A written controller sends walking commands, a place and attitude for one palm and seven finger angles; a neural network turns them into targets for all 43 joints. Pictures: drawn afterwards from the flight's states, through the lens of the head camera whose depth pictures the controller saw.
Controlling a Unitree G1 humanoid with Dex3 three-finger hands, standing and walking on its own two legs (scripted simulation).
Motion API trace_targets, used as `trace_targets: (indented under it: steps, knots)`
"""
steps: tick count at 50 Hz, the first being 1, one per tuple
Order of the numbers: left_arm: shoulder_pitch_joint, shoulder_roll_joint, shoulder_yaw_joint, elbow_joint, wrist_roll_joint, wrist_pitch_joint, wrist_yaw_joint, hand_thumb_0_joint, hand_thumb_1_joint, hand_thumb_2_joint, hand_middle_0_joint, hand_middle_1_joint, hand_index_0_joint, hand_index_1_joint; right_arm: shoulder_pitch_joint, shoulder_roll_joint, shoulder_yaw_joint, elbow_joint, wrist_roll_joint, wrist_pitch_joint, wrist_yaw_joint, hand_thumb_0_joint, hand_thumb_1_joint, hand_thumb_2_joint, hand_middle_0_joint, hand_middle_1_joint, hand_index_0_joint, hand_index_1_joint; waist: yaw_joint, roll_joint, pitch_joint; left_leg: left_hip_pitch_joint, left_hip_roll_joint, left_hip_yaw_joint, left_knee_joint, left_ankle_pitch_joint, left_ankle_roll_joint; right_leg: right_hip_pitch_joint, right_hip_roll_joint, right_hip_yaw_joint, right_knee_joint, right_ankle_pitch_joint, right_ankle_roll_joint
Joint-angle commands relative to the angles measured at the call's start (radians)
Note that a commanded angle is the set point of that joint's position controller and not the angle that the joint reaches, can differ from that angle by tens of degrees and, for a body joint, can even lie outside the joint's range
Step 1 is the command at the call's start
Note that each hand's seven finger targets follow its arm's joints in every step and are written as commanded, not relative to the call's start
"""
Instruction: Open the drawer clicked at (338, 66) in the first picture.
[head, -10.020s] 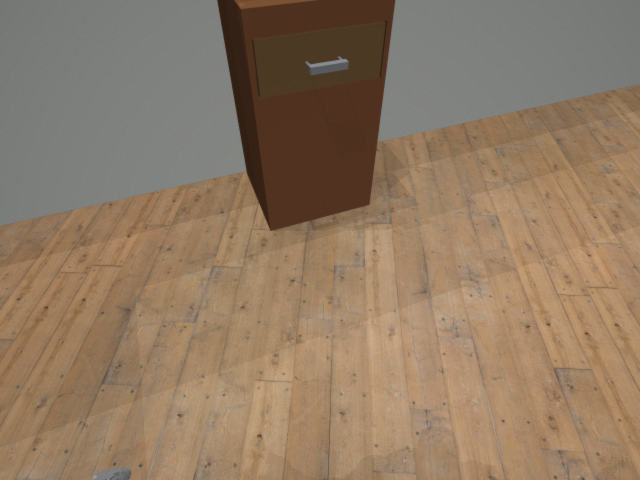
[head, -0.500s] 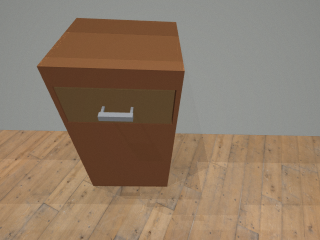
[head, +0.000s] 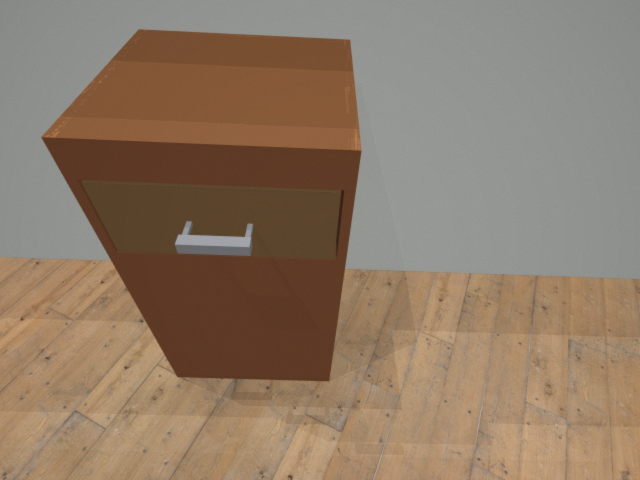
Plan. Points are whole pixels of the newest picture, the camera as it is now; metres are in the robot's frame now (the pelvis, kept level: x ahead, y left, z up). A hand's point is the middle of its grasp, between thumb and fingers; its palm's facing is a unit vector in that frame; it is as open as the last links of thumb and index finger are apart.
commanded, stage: come to a stop and stand still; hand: left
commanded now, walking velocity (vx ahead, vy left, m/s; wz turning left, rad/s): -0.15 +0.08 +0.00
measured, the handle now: (216, 236) +0.52 +0.23 -0.05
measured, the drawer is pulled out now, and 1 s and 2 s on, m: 0.00 0.00 0.00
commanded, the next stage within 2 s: look again from close up in 0.76 s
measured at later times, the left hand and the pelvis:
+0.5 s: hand out of the picture +0.00 +0.21 -0.16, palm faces +0.00 -0.96 -0.26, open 7.4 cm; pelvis -0.05 +0.01 +0.00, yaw -1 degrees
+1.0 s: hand out of the picture -0.04 +0.15 -0.17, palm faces +0.00 -0.99 -0.16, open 7.4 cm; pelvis -0.03 -0.01 +0.01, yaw -1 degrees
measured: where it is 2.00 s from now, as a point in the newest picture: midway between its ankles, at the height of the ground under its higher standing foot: outside the picture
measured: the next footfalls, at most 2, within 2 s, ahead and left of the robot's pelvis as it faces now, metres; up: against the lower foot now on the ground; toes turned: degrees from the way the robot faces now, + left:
none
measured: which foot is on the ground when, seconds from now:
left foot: down 0.00-1.00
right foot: down 0.00-1.00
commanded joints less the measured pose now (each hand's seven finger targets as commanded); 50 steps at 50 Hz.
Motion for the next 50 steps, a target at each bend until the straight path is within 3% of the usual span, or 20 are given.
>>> trace_targets:
  steps: [1,6,11,12,13,14,15,16,17,18,20,23,28,35,40,50]
  knots:
    - [0.078,0.118,0.014,-0.029,-0.014,-0.007,0.025,0.000,0.900,0.900,-0.200,-0.300,-0.200,-0.300,0.057,-0.072,-0.011,-0.022,0.011,-0.006,-0.012,0.000,-0.900,-0.900,0.200,0.300,0.200,0.300,-0.009,-0.002,0.015,0.013,0.096,-0.044,-0.043,0.604,0.007,0.070,-0.127,0.090,-0.033,0.775,-0.034]
    - [0.035,0.138,0.032,-0.080,-0.011,0.013,0.033,0.000,0.900,0.900,-0.200,-0.300,-0.200,-0.300,0.041,-0.099,-0.032,-0.057,0.010,0.014,-0.009,0.000,-0.900,-0.900,0.200,0.300,0.200,0.300,-0.005,-0.014,-0.025,0.023,0.107,-0.049,-0.028,0.630,0.013,0.062,-0.129,0.091,0.003,0.689,-0.042]
    - [-0.012,0.120,0.027,-0.104,-0.010,0.027,0.027,0.000,0.900,0.900,-0.200,-0.300,-0.200,-0.300,-0.005,-0.108,-0.032,-0.077,0.004,0.019,-0.003,0.000,-0.900,-0.900,0.200,0.300,0.200,0.300,0.001,0.013,-0.008,0.019,0.125,-0.086,-0.083,0.548,0.032,0.027,-0.089,0.083,-0.035,0.416,-0.036]
    - [0.030,0.167,0.025,-0.071,-0.006,0.012,0.055,0.000,0.900,0.900,-0.200,-0.300,-0.200,-0.300,-0.109,-0.160,-0.042,-0.153,0.018,0.012,0.008,0.000,-0.900,-0.900,0.200,0.300,0.200,0.300,0.023,0.029,0.053,-0.001,0.137,-0.048,0.069,0.521,-0.006,-0.044,-0.127,0.145,-0.098,0.600,-0.033]
    - [-0.029,0.203,0.023,-0.129,-0.008,0.004,0.044,0.000,0.900,0.900,-0.200,-0.300,-0.200,-0.300,-0.052,-0.107,-0.039,-0.177,0.010,0.021,0.018,0.000,-0.900,-0.900,0.200,0.300,0.200,0.300,-0.024,-0.027,-0.002,-0.044,0.074,-0.044,0.028,0.131,-0.014,-0.024,-0.175,0.197,-0.119,0.402,-0.073]
    - [-0.087,0.216,0.021,-0.144,-0.010,0.001,0.037,0.000,0.900,0.900,-0.200,-0.300,-0.200,-0.300,-0.048,-0.099,-0.031,-0.172,0.003,0.035,0.028,0.000,-0.900,-0.900,0.200,0.300,0.200,0.300,-0.030,-0.049,-0.011,-0.023,0.058,-0.013,0.001,0.030,-0.015,-0.046,-0.170,0.195,-0.134,0.246,-0.094]
    - [-0.111,0.209,0.017,-0.163,-0.008,0.004,0.031,0.000,0.900,0.900,-0.200,-0.300,-0.200,-0.300,-0.031,-0.108,-0.031,-0.184,-0.001,0.035,0.030,0.000,-0.900,-0.900,0.200,0.300,0.200,0.300,-0.044,-0.025,0.011,-0.010,0.054,-0.024,-0.019,0.041,-0.008,-0.096,-0.154,0.181,-0.134,0.114,-0.098]
    - [-0.124,0.207,0.014,-0.168,-0.009,0.008,0.025,0.000,0.900,0.900,-0.200,-0.300,-0.200,-0.300,-0.023,-0.117,-0.029,-0.184,-0.003,0.030,0.033,0.000,-0.900,-0.900,0.200,0.300,0.200,0.300,-0.046,0.036,0.032,-0.010,0.071,-0.055,-0.059,0.102,0.002,-0.117,-0.121,0.151,-0.107,0.061,-0.086]
    - [-0.121,0.202,0.012,-0.172,-0.010,0.015,0.022,0.000,0.900,0.900,-0.200,-0.300,-0.200,-0.300,-0.023,-0.136,-0.027,-0.187,-0.004,0.023,0.032,0.000,-0.900,-0.900,0.200,0.300,0.200,0.300,-0.037,0.103,0.047,-0.042,0.104,-0.105,-0.110,0.130,0.019,-0.105,-0.076,0.118,-0.079,0.021,-0.069]
    - [-0.110,0.193,0.009,-0.169,-0.010,0.021,0.019,0.000,0.900,0.900,-0.200,-0.300,-0.200,-0.300,-0.036,-0.150,-0.025,-0.192,-0.004,0.020,0.030,0.000,-0.900,-0.900,0.200,0.300,0.200,0.300,-0.022,0.111,0.066,-0.083,0.127,-0.144,-0.156,0.102,0.035,-0.080,-0.044,0.085,-0.064,0.000,-0.054]
    - [-0.095,0.183,0.003,-0.161,-0.009,0.026,0.012,0.000,0.900,0.900,-0.200,-0.300,-0.200,-0.300,-0.048,-0.170,-0.022,-0.198,-0.005,0.017,0.029,0.000,-0.900,-0.900,0.200,0.300,0.200,0.300,-0.005,0.068,0.084,-0.136,0.140,-0.170,-0.212,0.025,0.048,-0.036,-0.028,0.063,-0.057,0.011,-0.044]
    - [-0.100,0.186,-0.003,-0.156,-0.009,0.029,0.004,0.000,0.900,0.900,-0.200,-0.300,-0.200,-0.300,-0.059,-0.181,-0.022,-0.196,-0.006,0.018,0.030,0.000,-0.900,-0.900,0.200,0.300,0.200,0.300,0.000,0.020,0.123,-0.172,0.123,-0.167,-0.265,-0.111,0.039,-0.037,-0.040,0.079,-0.091,-0.010,-0.041]
    - [-0.097,0.195,-0.005,-0.143,-0.008,0.027,-0.002,0.000,0.900,0.900,-0.200,-0.300,-0.200,-0.300,-0.040,-0.188,-0.015,-0.165,-0.007,0.016,0.031,0.000,-0.900,-0.900,0.200,0.300,0.200,0.300,-0.003,0.021,0.116,-0.152,0.119,-0.156,-0.298,-0.137,0.033,-0.039,-0.048,0.089,-0.116,-0.016,-0.039]
    - [-0.089,0.188,-0.008,-0.107,-0.011,0.014,-0.002,0.000,0.900,0.900,-0.200,-0.300,-0.200,-0.300,-0.005,-0.165,-0.006,-0.109,-0.003,0.009,0.029,0.000,-0.900,-0.900,0.200,0.300,0.200,0.300,-0.009,-0.016,0.072,-0.080,0.105,-0.119,-0.255,0.000,0.026,-0.037,-0.069,0.111,-0.149,0.019,-0.041]
    - [-0.074,0.172,-0.011,-0.067,-0.014,0.007,-0.001,0.000,0.900,0.900,-0.200,-0.300,-0.200,-0.300,0.009,-0.145,0.001,-0.065,0.001,0.002,0.023,0.000,-0.900,-0.900,0.200,0.300,0.200,0.300,-0.009,0.012,0.055,-0.030,0.105,-0.091,-0.218,0.135,0.021,-0.027,-0.075,0.113,-0.151,0.098,-0.042]
    - [-0.046,0.137,-0.009,-0.016,-0.013,0.003,0.004,0.000,0.900,0.900,-0.200,-0.300,-0.200,-0.300,0.023,-0.109,0.001,-0.012,0.004,-0.002,0.011,0.000,-0.900,-0.900,0.200,0.300,0.200,0.300,-0.008,0.004,0.058,0.001,0.108,-0.072,-0.188,0.228,0.016,-0.007,-0.077,0.107,-0.150,0.189,-0.043]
